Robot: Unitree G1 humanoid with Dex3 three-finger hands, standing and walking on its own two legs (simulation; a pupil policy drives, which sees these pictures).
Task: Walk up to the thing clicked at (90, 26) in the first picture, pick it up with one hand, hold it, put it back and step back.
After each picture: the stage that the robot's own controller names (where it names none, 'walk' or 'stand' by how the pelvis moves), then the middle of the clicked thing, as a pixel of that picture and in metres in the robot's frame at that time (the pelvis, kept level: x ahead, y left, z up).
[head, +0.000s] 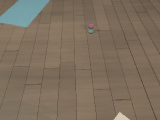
stand; (91, 28) +1.67 -0.07 -0.72
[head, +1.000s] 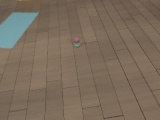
walk; (76, 42) +1.53 +0.22 -0.70
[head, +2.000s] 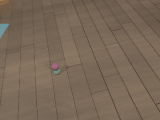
walk; (56, 69) +0.97 +0.37 -0.71
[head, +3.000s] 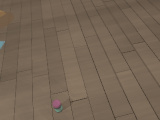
walk; (57, 106) +0.59 +0.29 -0.72
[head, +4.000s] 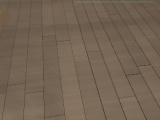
walk; out of the picture +0.36 +0.21 -0.70
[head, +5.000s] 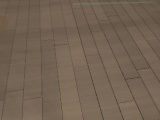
stand; out of the picture +0.32 +0.23 -0.72
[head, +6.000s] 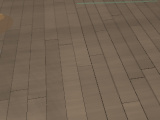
stand; out of the picture +0.32 +0.21 -0.73
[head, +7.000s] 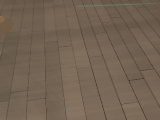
stand; out of the picture +0.33 +0.22 -0.73
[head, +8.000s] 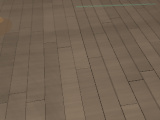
stand; out of the picture +0.32 +0.22 -0.73
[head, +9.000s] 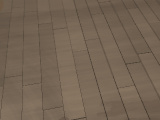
go down; out of the picture +0.34 +0.22 -0.71
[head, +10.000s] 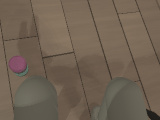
go down; (19, 66) +0.40 +0.26 -0.29
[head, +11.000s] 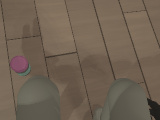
close in; (21, 66) +0.39 +0.26 -0.29
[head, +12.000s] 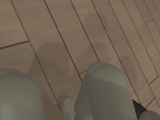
close in; out of the picture +0.37 +0.29 -0.22
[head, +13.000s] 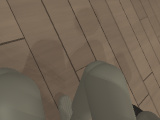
close; out of the picture +0.37 +0.29 -0.22
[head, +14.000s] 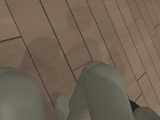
lift; out of the picture +0.36 +0.29 -0.23
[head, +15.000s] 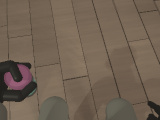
lift; (22, 82) +0.32 +0.21 -0.02
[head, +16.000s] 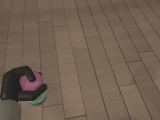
hold; (34, 89) +0.32 +0.18 -0.01
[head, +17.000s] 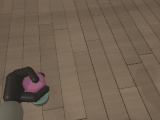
hold; (37, 90) +0.32 +0.17 -0.01
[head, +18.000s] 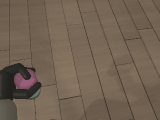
crouch; (28, 85) +0.34 +0.19 -0.07
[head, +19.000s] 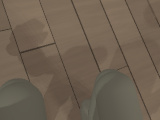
lower; out of the picture +0.43 +0.28 -0.15
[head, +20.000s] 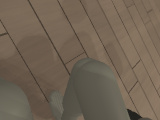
lower; out of the picture +0.41 +0.30 -0.22
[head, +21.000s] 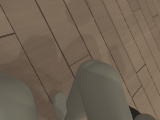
lower; out of the picture +0.40 +0.31 -0.22
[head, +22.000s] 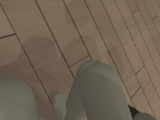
lower; out of the picture +0.39 +0.30 -0.22
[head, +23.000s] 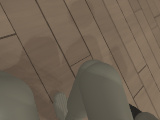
lower; out of the picture +0.38 +0.30 -0.22
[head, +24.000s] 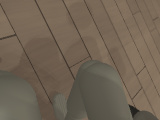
open; out of the picture +0.37 +0.27 -0.22
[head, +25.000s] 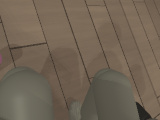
stand; out of the picture +0.37 +0.26 -0.24
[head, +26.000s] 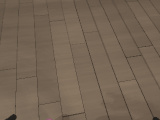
stand; out of the picture +0.34 +0.19 -0.61
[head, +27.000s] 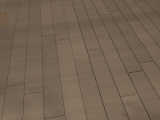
stand; out of the picture +0.34 +0.20 -0.66
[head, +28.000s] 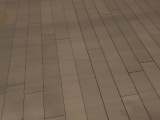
stand; out of the picture +0.34 +0.19 -0.66
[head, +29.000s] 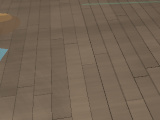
stand; out of the picture +0.36 +0.18 -0.72
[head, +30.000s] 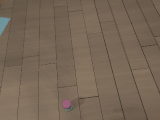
walk; (67, 105) +0.42 +0.18 -0.70
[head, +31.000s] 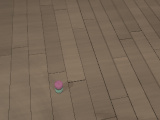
walk; (58, 87) +0.64 +0.15 -0.71
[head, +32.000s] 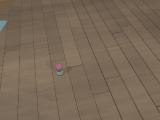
stand; (59, 70) +0.96 +0.28 -0.70
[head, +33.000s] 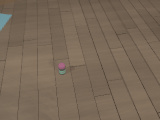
stand; (62, 69) +0.95 +0.20 -0.72
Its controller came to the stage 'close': yes
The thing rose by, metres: 0.71
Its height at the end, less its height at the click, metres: +0.00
